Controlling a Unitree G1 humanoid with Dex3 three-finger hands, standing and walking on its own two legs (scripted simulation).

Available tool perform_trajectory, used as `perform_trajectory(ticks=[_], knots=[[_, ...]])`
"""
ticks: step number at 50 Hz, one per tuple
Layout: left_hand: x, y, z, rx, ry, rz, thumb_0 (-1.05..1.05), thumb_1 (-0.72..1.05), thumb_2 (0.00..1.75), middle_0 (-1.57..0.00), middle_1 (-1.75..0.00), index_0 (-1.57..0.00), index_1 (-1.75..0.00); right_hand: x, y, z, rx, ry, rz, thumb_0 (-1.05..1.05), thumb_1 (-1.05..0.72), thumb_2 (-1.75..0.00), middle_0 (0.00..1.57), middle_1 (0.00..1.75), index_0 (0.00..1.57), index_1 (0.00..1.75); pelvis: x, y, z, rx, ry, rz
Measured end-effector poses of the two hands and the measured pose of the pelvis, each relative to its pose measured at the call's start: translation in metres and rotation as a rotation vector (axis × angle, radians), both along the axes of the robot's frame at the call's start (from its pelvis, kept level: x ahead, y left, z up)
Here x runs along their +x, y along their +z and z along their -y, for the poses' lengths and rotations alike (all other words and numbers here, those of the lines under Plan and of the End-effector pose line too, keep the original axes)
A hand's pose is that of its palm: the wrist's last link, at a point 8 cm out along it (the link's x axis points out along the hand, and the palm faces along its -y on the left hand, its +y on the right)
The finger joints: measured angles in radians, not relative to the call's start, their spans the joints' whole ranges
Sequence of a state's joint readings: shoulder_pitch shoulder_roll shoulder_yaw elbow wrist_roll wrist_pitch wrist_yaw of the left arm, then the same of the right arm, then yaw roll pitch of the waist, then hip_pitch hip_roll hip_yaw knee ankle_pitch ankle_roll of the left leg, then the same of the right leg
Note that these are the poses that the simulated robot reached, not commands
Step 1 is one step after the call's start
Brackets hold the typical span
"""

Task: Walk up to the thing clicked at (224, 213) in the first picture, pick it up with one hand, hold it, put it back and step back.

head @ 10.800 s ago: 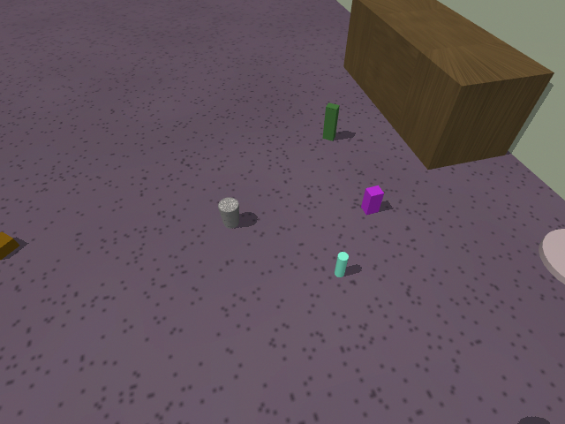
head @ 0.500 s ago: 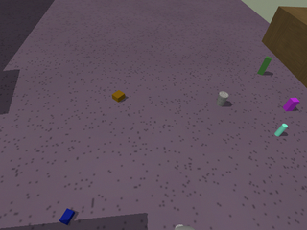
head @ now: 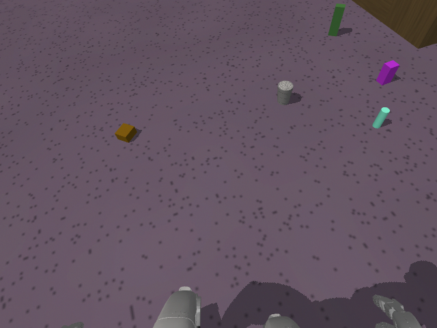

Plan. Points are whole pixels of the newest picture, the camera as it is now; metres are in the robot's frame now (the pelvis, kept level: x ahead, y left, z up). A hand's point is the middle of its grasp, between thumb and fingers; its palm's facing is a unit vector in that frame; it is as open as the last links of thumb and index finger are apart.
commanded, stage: walk up
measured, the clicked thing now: (284, 93) +1.42 -0.29 -0.69
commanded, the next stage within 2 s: stand in 1.60 s
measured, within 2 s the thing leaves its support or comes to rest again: neither
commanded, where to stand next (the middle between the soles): +0.02 +0.00 m, yaw -21 degrees
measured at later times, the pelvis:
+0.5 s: pelvis -0.06 +0.02 -0.02, yaw -14 degrees
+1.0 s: pelvis -0.06 +0.02 +0.00, yaw -22 degrees
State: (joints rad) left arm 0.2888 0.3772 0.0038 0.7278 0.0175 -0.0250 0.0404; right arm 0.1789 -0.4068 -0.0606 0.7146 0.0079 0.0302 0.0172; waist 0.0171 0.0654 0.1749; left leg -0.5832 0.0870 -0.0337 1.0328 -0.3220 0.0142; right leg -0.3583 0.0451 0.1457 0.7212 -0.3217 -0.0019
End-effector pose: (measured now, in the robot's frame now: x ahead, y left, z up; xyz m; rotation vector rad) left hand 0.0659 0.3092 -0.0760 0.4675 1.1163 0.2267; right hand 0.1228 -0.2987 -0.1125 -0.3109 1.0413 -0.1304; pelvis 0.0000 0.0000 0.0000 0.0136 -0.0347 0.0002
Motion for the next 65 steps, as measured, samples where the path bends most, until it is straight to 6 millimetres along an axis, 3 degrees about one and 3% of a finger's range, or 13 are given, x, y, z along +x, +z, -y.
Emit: perform_trajectory(ticks=[5,11,17,24,29,35,38,42,48,55,65], knots=[[0.028,-0.034,-0.028,-0.018,-0.046,0.016,0.01,0.89,0.89,-0.21,-0.3,-0.21,-0.3,0.002,-0.003,-0.012,-0.076,-0.036,0.03,0.01,-0.91,-0.9,0.2,0.29,0.2,0.3,0.001,-0.024,-0.024,0.005,-0.029,-0.008],[0.05,-0.055,-0.031,-0.058,-0.121,0.004,0.01,0.9,0.89,-0.2,-0.3,-0.2,-0.29,-0.04,0.01,-0.022,-0.113,-0.089,-0.004,0.01,-0.91,-0.9,0.2,0.3,0.21,0.3,-0.018,-0.023,-0.034,-0.02,-0.118,0.009],[0.045,-0.049,-0.02,-0.1,-0.183,-0.034,0.01,0.9,0.89,-0.2,-0.3,-0.2,-0.29,-0.097,0.02,-0.005,-0.15,-0.148,-0.023,0.01,-0.9,-0.9,0.21,0.3,0.21,0.3,-0.037,-0.016,-0.034,-0.015,-0.176,-0.02],[0.024,-0.031,-0.006,-0.03,-0.237,-0.031,0.01,0.9,0.89,-0.2,-0.3,-0.21,-0.3,-0.172,-0.001,0.035,-0.15,-0.283,-0.044,0.01,-0.9,-0.9,0.2,0.3,0.21,0.3,-0.057,-0.024,-0.019,-0.051,-0.239,0.01],[0.012,-0.01,-0.004,0.009,-0.25,-0.048,0.01,0.9,0.89,-0.2,-0.3,-0.21,-0.3,-0.207,-0.005,0.03,-0.094,-0.366,-0.089,0.01,-0.91,-0.9,0.2,0.29,0.2,0.3,-0.061,-0.011,-0.016,0.004,-0.303,0.007],[0.025,-0.01,-0.005,0.008,-0.297,-0.029,0.01,0.9,0.89,-0.2,-0.3,-0.21,-0.3,-0.233,-0.009,0.008,-0.057,-0.38,-0.142,0.01,-0.91,-0.9,0.2,0.29,0.2,0.3,-0.065,-0.009,-0.023,-0.004,-0.333,-0.011],[0.039,-0.021,-0.005,-0.013,-0.313,-0.02,0.01,0.9,0.89,-0.2,-0.3,-0.21,-0.3,-0.243,-0.01,-0.008,-0.051,-0.395,-0.161,0.01,-0.91,-0.9,0.2,0.29,0.2,0.3,-0.065,-0.012,-0.028,0.013,-0.334,-0.004],[0.052,-0.025,0.012,-0.055,-0.345,-0.019,0.01,0.9,0.89,-0.2,-0.3,-0.21,-0.3,-0.255,-0.003,-0.025,-0.026,-0.421,-0.162,0.01,-0.91,-0.9,0.2,0.29,0.2,0.3,-0.062,-0.005,-0.03,-0.001,-0.36,-0.001],[0.064,-0.025,0.033,-0.091,-0.381,0.01,0.01,0.9,0.89,-0.2,-0.3,-0.21,-0.3,-0.262,0.002,-0.022,-0.01,-0.452,-0.168,0.01,-0.9,-0.9,0.2,0.3,0.21,0.3,-0.063,0.0,-0.019,-0.035,-0.385,0.01],[0.068,-0.022,0.042,-0.086,-0.391,-0.016,0.01,0.9,0.89,-0.2,-0.3,-0.21,-0.3,-0.248,-0.001,-0.011,-0.008,-0.485,-0.133,0.01,-0.91,-0.9,0.2,0.3,0.2,0.3,-0.058,0.002,-0.021,-0.007,-0.405,0.008],[0.089,-0.013,0.048,-0.082,-0.393,-0.016,0.01,0.9,0.89,-0.2,-0.3,-0.21,-0.3,-0.224,0.003,-0.014,0.026,-0.49,-0.126,0.01,-0.91,-0.9,0.2,0.29,0.2,0.3,-0.049,0.012,-0.021,0.003,-0.424,0.003]])
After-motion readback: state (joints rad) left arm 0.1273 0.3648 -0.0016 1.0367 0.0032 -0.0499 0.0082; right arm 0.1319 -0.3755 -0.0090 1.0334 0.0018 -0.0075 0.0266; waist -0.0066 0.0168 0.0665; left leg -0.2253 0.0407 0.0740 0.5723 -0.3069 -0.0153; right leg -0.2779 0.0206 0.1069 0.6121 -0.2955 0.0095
